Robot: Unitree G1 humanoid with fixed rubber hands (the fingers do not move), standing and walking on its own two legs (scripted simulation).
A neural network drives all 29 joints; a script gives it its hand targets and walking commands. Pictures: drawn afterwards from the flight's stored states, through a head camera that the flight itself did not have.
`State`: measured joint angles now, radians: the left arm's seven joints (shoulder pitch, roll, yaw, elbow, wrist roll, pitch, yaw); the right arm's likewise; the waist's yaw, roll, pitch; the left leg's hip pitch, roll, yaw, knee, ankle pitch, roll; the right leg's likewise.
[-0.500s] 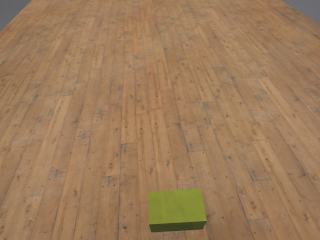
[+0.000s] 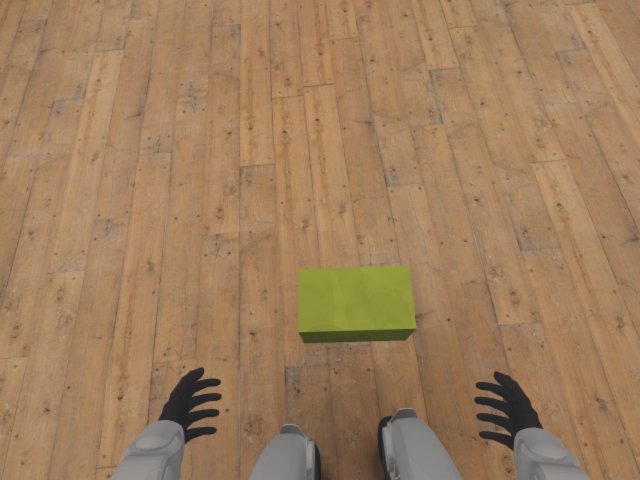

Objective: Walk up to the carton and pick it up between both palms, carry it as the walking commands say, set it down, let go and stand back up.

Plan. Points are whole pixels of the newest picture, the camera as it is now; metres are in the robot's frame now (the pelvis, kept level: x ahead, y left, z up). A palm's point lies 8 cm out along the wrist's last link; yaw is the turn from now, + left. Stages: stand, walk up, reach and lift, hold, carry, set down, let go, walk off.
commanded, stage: reach and lift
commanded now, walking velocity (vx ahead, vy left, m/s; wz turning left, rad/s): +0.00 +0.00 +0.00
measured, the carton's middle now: (353, 306) +0.47 -0.06 -0.63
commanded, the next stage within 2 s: none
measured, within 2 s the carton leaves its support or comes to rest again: neither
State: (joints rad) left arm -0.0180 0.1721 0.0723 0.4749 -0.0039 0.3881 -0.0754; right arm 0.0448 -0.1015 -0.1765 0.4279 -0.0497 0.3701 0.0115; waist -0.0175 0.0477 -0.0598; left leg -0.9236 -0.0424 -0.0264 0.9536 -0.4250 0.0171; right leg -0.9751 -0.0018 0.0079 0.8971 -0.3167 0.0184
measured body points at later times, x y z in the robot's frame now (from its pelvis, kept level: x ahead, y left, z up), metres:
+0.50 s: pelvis -0.09 -0.03 -0.05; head +0.15 -0.05 +0.33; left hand +0.36 +0.20 -0.13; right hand +0.33 -0.27 -0.15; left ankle +0.00 +0.10 -0.68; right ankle +0.05 -0.13 -0.68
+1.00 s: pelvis -0.04 -0.02 -0.05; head +0.31 -0.03 +0.24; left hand +0.51 +0.19 -0.17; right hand +0.45 -0.31 -0.18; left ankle +0.00 +0.10 -0.68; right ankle +0.05 -0.13 -0.68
